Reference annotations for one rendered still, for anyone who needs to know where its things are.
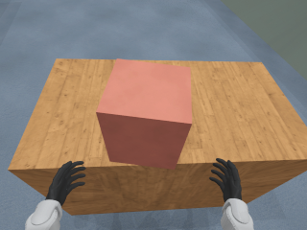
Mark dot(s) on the carton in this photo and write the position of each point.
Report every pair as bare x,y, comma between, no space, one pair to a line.
145,113

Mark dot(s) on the robot left hand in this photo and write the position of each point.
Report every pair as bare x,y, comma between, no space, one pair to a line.
61,185

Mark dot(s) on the pedestal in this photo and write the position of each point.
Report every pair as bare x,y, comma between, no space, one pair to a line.
239,114

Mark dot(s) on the robot right hand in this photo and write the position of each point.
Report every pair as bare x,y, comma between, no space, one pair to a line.
231,185

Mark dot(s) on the robot left forearm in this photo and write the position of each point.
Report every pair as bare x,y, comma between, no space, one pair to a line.
46,216

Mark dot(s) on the robot right forearm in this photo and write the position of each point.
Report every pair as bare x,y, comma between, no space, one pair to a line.
236,216

